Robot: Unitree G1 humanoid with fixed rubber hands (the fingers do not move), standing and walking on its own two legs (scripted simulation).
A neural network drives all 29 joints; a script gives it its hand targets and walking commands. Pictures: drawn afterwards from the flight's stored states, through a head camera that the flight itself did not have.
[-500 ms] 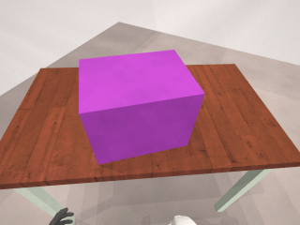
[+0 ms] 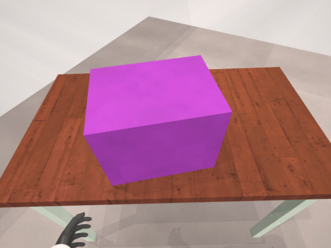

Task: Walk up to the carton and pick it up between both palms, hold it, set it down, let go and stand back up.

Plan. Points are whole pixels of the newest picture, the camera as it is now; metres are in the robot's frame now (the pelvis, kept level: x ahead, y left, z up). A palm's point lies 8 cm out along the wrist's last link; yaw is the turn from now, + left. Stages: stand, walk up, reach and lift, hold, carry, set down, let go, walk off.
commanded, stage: walk up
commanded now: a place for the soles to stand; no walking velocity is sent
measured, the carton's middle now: (156, 121) +0.41 +0.05 +0.07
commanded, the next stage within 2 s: none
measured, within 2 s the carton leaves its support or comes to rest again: neither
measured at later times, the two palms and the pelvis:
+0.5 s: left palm out of the picture +0.10 +0.26 -0.09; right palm out of the picture +0.09 -0.27 -0.09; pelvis -0.01 -0.01 +0.00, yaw +3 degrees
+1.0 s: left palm out of the picture -0.01 +0.39 -0.12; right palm out of the picture +0.03 -0.15 -0.08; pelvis -0.08 +0.10 -0.01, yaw +7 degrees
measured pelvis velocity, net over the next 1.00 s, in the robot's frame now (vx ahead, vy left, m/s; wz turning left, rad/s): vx -0.08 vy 0.10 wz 0.13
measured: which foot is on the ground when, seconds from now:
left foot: down 0.00-0.56, up 0.58-0.82, down 0.84-1.00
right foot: down 0.00-0.84, up 0.86-1.00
